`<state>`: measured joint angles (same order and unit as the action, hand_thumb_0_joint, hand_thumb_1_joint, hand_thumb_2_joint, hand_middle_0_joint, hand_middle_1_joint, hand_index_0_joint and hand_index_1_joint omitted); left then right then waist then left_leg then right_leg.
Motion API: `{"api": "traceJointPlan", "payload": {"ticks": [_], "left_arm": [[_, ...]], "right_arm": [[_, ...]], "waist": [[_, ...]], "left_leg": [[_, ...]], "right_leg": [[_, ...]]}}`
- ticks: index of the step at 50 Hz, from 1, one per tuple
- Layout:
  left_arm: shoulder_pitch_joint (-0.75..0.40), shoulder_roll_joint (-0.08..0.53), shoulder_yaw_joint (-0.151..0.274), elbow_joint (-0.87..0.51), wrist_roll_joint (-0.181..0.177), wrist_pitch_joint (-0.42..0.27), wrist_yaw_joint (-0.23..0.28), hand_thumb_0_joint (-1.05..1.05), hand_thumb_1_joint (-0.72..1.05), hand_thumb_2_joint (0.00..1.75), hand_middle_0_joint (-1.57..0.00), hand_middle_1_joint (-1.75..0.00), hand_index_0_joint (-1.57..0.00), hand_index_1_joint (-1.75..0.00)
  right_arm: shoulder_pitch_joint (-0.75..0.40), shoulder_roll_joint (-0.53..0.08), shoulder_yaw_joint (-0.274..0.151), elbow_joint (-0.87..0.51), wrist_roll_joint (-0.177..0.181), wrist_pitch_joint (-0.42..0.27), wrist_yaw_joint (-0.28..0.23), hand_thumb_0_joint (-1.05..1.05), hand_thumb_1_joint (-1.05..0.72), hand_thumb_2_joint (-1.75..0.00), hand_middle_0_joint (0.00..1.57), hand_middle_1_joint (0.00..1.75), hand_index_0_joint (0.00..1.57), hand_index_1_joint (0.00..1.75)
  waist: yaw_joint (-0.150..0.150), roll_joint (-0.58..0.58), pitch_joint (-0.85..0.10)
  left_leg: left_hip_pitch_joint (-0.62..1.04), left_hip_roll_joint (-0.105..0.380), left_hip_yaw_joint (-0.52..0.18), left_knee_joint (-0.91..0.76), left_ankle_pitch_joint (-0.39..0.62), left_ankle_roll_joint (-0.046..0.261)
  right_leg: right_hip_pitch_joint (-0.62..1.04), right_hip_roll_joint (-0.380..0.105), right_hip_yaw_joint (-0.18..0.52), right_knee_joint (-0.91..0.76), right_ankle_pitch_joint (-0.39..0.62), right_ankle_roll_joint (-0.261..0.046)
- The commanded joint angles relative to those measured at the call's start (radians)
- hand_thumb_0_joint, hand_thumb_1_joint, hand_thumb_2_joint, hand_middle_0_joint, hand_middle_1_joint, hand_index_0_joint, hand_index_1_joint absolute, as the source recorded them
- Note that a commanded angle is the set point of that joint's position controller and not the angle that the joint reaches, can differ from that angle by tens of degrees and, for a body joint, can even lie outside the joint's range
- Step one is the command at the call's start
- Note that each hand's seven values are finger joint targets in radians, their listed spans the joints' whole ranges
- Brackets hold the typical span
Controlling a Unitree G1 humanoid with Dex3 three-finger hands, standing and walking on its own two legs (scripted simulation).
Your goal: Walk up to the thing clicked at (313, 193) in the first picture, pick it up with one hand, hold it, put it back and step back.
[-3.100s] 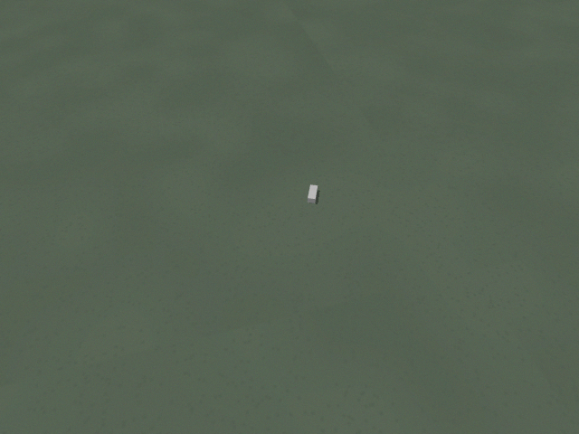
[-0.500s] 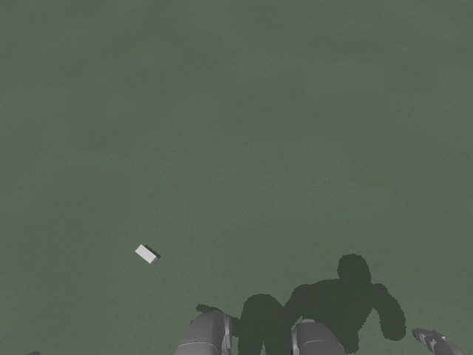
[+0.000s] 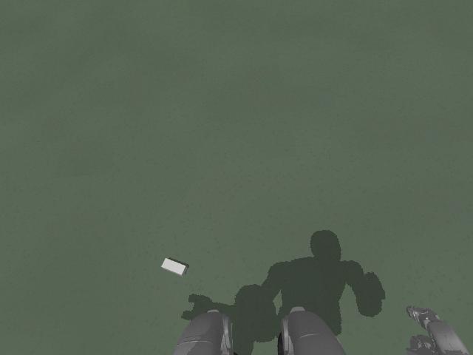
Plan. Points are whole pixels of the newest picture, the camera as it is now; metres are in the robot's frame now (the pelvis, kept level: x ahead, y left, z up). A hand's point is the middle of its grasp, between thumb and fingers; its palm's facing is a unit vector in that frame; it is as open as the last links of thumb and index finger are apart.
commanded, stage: walk up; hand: left
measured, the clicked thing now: (174, 267) +0.47 +0.31 -0.70
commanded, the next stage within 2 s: none
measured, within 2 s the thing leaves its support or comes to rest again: neither
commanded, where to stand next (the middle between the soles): +0.00 +0.24 m, yaw -28 degrees
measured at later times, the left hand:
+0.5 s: hand out of the picture +0.07 +0.58 -0.10, palm faces -0.23 -0.78 -0.58, open 7.4 cm
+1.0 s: hand out of the picture +0.07 +0.57 -0.08, palm faces -0.50 -0.76 -0.41, open 7.3 cm
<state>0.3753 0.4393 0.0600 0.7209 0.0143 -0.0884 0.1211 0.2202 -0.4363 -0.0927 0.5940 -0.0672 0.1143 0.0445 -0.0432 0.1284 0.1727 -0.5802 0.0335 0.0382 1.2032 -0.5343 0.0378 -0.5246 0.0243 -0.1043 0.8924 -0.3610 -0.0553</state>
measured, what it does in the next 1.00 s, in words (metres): steps to the left, turning right: left foot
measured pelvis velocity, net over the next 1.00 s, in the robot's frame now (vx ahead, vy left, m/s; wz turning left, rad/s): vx -0.11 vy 0.34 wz -0.52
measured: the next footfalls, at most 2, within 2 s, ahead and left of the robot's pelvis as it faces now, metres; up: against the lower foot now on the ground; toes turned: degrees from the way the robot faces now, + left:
left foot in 0.28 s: +0.00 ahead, +0.34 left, +0.00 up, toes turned -8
right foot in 1.10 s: -0.14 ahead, +0.24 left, +0.00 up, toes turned -37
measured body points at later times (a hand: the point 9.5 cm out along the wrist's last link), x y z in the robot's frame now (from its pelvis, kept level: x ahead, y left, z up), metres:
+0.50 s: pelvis -0.09 +0.28 +0.01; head -0.04 +0.25 +0.46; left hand +0.08 +0.62 -0.07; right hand -0.11 -0.04 -0.11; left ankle -0.04 +0.35 -0.68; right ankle -0.08 +0.14 -0.61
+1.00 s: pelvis -0.11 +0.34 +0.06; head -0.11 +0.34 +0.51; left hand +0.10 +0.60 -0.06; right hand -0.27 +0.04 -0.04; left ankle -0.04 +0.35 -0.68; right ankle -0.18 +0.22 -0.64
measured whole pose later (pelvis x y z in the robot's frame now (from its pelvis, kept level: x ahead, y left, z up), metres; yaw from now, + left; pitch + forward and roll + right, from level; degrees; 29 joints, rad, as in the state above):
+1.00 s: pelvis -0.11 +0.34 +0.06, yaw -30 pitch -2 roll -1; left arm 0.32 0.42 0.07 0.95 0.02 0.05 -0.02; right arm 0.36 -0.41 -0.10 0.89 -0.04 0.00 0.02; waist -0.07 0.01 0.03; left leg -0.19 0.03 0.34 0.38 -0.19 0.05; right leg -0.33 -0.01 0.00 0.81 -0.43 -0.02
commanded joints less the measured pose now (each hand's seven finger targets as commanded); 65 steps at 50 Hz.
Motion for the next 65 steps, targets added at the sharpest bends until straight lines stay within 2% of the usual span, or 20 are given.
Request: {"api": "traceJointPlan", "payload": {"ticks": [1,5,11,13,14,15,16,17,19,22,28,38,48,53,54,55,56,57,60,65], "left_arm": [[0.08,0.339,0.126,-0.081,0.006,-0.002,0.044,0.0,0.9,0.9,-0.2,-0.3,-0.2,-0.3],[0.011,0.336,0.126,-0.085,0.026,0.012,0.022,0.0,0.9,0.9,-0.2,-0.3,-0.2,-0.3],[0.039,0.404,0.145,-0.05,0.046,0.024,0.012,0.0,0.9,0.9,-0.2,-0.3,-0.2,-0.3],[-0.023,0.388,0.133,-0.049,0.029,0.037,0.009,0.0,0.9,0.9,-0.2,-0.3,-0.2,-0.3],[-0.052,0.328,0.116,-0.046,0.031,0.047,0.013,0.0,0.9,0.9,-0.2,-0.3,-0.2,-0.3],[-0.07,0.205,0.081,-0.053,0.018,0.05,0.019,0.0,0.9,0.9,-0.2,-0.3,-0.2,-0.3],[-0.14,0.254,0.084,-0.066,0.024,0.037,0.046,0.0,0.9,0.9,-0.2,-0.3,-0.2,-0.3],[-0.201,0.291,0.088,-0.04,0.023,0.035,0.041,0.0,0.9,0.9,-0.2,-0.3,-0.2,-0.3],[-0.092,0.258,0.088,0.053,-0.025,0.043,0.026,0.0,0.9,0.9,-0.2,-0.3,-0.2,-0.3],[0.005,0.24,0.08,0.106,-0.031,0.053,-0.005,0.0,0.9,0.9,-0.2,-0.3,-0.2,-0.3],[-0.073,0.22,0.073,0.062,0.009,0.065,-0.072,0.0,0.9,0.9,-0.2,-0.3,-0.2,-0.3],[-0.014,0.204,0.062,0.157,-0.005,0.08,-0.103,0.0,0.9,0.9,-0.2,-0.3,-0.2,-0.3],[0.004,0.179,0.063,0.196,0.012,0.124,-0.129,0.0,0.9,0.9,-0.2,-0.3,-0.2,-0.3],[0.143,0.117,0.056,0.245,0.028,0.123,-0.144,0.0,0.9,0.9,-0.2,-0.3,-0.2,-0.3],[0.176,0.132,0.068,0.261,0.032,0.117,-0.14,0.0,0.9,0.9,-0.2,-0.3,-0.2,-0.3],[0.14,0.191,0.088,0.239,0.038,0.112,-0.132,0.0,0.9,0.9,-0.2,-0.3,-0.2,-0.3],[-0.007,0.187,0.076,0.176,0.039,0.103,-0.119,0.0,0.9,0.9,-0.2,-0.3,-0.2,-0.3],[-0.103,0.243,0.08,0.131,0.026,0.087,-0.11,0.0,0.9,0.9,-0.2,-0.3,-0.2,-0.3],[-0.275,0.202,0.068,0.095,0.008,0.056,-0.106,0.0,0.9,0.9,-0.2,-0.3,-0.2,-0.3],[-0.114,0.196,0.086,0.101,0.042,0.083,-0.147,0.0,0.9,0.9,-0.2,-0.3,-0.2,-0.3]], "right_arm": [[-0.072,-0.226,-0.085,-0.134,0.001,-0.007,-0.011,0.0,-0.9,-0.9,0.2,0.3,0.2,0.3],[0.02,-0.207,-0.09,-0.08,0.0,-0.001,0.017,0.0,-0.9,-0.9,0.2,0.3,0.2,0.3],[0.009,-0.212,-0.088,-0.067,0.021,0.003,0.025,0.0,-0.9,-0.9,0.2,0.3,0.2,0.3],[0.142,-0.208,-0.094,-0.01,0.025,-0.005,0.026,0.0,-0.9,-0.9,0.2,0.3,0.2,0.3],[0.248,-0.219,-0.104,0.029,0.014,-0.014,0.021,0.0,-0.9,-0.9,0.2,0.3,0.2,0.3],[0.261,-0.306,-0.12,0.031,-0.004,-0.025,0.01,0.0,-0.9,-0.9,0.2,0.3,0.2,0.3],[0.077,-0.417,-0.129,-0.006,0.022,-0.028,0.002,0.0,-0.9,-0.9,0.2,0.3,0.2,0.3],[-0.037,-0.358,-0.118,-0.035,0.019,-0.043,-0.008,0.0,-0.9,-0.9,0.2,0.3,0.2,0.3],[-0.081,-0.271,-0.084,-0.019,0.008,-0.052,-0.025,0.0,-0.9,-0.9,0.2,0.3,0.2,0.3],[-0.099,-0.215,-0.068,0.003,0.023,-0.062,-0.026,0.0,-0.9,-0.9,0.2,0.3,0.2,0.3],[0.099,-0.244,-0.065,0.119,0.046,-0.131,-0.055,0.0,-0.9,-0.9,0.2,0.3,0.2,0.3],[0.123,-0.203,-0.057,0.196,0.034,-0.162,-0.046,0.0,-0.9,-0.9,0.2,0.3,0.2,0.3],[0.086,-0.213,-0.067,0.211,0.027,-0.139,-0.046,0.0,-0.9,-0.9,0.2,0.3,0.2,0.3],[-0.02,-0.193,-0.061,0.217,0.014,-0.113,-0.057,0.0,-0.9,-0.9,0.2,0.3,0.2,0.3],[-0.018,-0.154,-0.044,0.219,0.016,-0.11,-0.058,0.0,-0.9,-0.9,0.2,0.3,0.2,0.3],[0.02,-0.087,-0.024,0.218,0.036,-0.108,-0.051,0.0,-0.9,-0.9,0.2,0.3,0.2,0.3],[0.055,-0.098,-0.017,0.232,0.05,-0.105,-0.041,0.0,-0.9,-0.9,0.2,0.3,0.2,0.3],[0.072,-0.143,-0.032,0.23,0.066,-0.109,-0.044,0.0,-0.9,-0.9,0.2,0.3,0.2,0.3],[0.18,-0.199,-0.041,0.285,0.075,-0.122,-0.028,0.0,-0.9,-0.9,0.2,0.3,0.2,0.3],[0.075,-0.16,-0.018,0.267,0.059,-0.157,-0.043,0.0,-0.9,-0.9,0.2,0.3,0.2,0.3]], "waist": [[0.043,-0.073,-0.193],[0.011,-0.211,-0.158],[0.065,-0.374,-0.193],[0.005,-0.371,-0.227],[-0.059,-0.238,-0.225],[-0.086,0.125,-0.147],[-0.063,0.218,-0.091],[-0.033,0.028,-0.001],[0.015,-0.047,0.013],[0.04,0.048,-0.059],[-0.006,-0.1,-0.158],[-0.015,0.023,-0.108],[0.022,0.002,-0.085],[0.132,-0.072,-0.073],[0.155,-0.224,-0.074],[0.159,-0.516,-0.036],[0.102,-0.376,0.044],[0.089,-0.335,0.075],[-0.018,-0.228,0.024],[0.112,-0.269,0.015]], "left_leg": [[-0.23,0.1,-0.239,0.364,0.02,-0.041],[-0.044,0.051,-0.12,0.268,0.138,-0.034],[0.041,0.021,-0.033,-0.112,-0.107,-0.018],[0.242,-0.019,0.014,-0.34,-0.066,0.006],[0.348,-0.004,-0.04,-0.494,-0.051,0.021],[0.317,0.224,-0.391,-0.723,-0.076,0.069],[0.116,0.405,-0.712,-0.877,-0.027,0.203],[0.016,0.399,-0.709,-0.891,-0.007,0.187],[0.043,0.251,-0.42,-0.784,0.045,0.064],[0.186,0.2,-0.306,-0.734,0.177,0.066],[0.553,0.335,-0.48,-0.861,-0.123,0.003],[0.507,0.225,-0.121,-1.07,-0.017,-0.154],[0.365,0.254,-0.042,-1.124,-0.16,-0.11],[0.147,0.221,0.063,-1.066,-0.138,-0.121],[0.038,0.175,0.113,-0.891,-0.147,-0.131],[-0.075,0.032,0.189,-0.477,-0.152,-0.149],[-0.098,-0.023,0.002,-0.272,-0.018,-0.112],[-0.004,0.019,-0.142,-0.135,0.026,-0.089],[0.079,-0.009,-0.144,-0.088,0.221,-0.06],[0.119,0.022,0.02,-0.503,0.167,-0.071]], "right_leg": [[0.207,-0.438,0.708,-0.424,0.085,-0.278],[-0.046,-0.233,0.438,-0.368,-0.148,-0.145],[-0.001,-0.23,0.539,-0.377,-0.249,-0.13],[-0.08,-0.194,0.474,-0.346,-0.196,-0.065],[-0.185,-0.122,0.36,-0.156,-0.18,-0.017],[-0.395,0.106,0.154,0.247,-0.213,0.02],[-0.391,0.077,0.201,0.38,-0.236,0.03],[-0.339,0.026,0.246,0.475,-0.184,0.028],[-0.304,0.027,0.244,0.511,-0.088,0.025],[-0.184,0.014,0.167,0.477,-0.061,0.023],[-0.259,0.003,0.309,0.268,-0.05,0.043],[-0.047,-0.026,0.19,0.116,0.076,0.054],[0.147,-0.02,0.079,-0.1,-0.099,0.029],[0.524,-0.029,-0.052,-0.44,-0.018,-0.031],[0.641,-0.039,0.016,-0.526,-0.022,-0.048],[0.598,-0.191,0.338,-0.704,-0.281,-0.129],[0.356,-0.351,0.61,-0.744,-0.515,-0.198],[0.174,-0.454,0.67,-0.826,-0.598,-0.258],[0.182,-0.27,0.354,-0.784,-0.321,-0.135],[0.306,-0.201,0.183,-0.635,-0.101,-0.138]]}}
